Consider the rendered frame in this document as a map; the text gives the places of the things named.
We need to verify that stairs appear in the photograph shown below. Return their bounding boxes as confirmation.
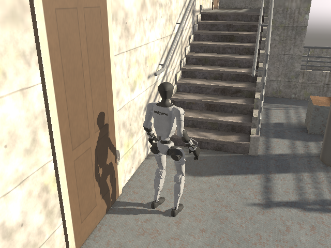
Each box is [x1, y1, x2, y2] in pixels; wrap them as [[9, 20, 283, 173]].
[[159, 14, 264, 155]]

